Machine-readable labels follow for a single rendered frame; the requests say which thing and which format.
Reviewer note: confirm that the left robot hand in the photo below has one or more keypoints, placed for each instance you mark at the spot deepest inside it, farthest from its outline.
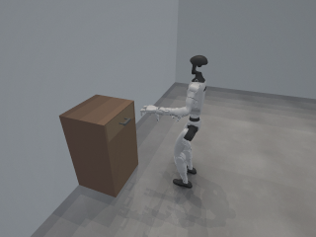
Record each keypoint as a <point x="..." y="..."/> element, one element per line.
<point x="150" y="110"/>

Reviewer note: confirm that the left robot forearm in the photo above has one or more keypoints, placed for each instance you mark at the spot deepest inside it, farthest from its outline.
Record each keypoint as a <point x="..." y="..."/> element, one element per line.
<point x="171" y="111"/>

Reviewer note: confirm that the robot shin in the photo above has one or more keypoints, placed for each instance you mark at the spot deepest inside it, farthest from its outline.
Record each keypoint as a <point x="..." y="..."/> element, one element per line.
<point x="189" y="157"/>
<point x="182" y="168"/>

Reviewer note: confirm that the robot left shin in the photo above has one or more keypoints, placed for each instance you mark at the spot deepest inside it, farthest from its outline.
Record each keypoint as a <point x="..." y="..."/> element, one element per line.
<point x="182" y="168"/>

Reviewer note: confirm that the drawer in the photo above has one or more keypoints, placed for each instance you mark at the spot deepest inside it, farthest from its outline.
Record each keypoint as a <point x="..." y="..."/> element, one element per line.
<point x="113" y="127"/>

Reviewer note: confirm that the robot right shin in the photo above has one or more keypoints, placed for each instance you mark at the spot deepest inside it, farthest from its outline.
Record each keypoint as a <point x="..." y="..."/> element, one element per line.
<point x="189" y="157"/>

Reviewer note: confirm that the left robot upper arm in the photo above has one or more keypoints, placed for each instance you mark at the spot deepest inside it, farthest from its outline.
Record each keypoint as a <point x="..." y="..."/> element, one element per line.
<point x="192" y="93"/>

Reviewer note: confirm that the right robot hand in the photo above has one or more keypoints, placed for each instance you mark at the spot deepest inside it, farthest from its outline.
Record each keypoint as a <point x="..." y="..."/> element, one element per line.
<point x="178" y="117"/>

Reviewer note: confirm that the cabinet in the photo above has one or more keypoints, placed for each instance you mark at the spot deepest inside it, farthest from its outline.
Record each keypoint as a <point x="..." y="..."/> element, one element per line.
<point x="100" y="165"/>

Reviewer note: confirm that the handle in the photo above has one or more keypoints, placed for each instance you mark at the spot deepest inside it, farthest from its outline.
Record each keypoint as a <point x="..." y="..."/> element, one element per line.
<point x="126" y="122"/>

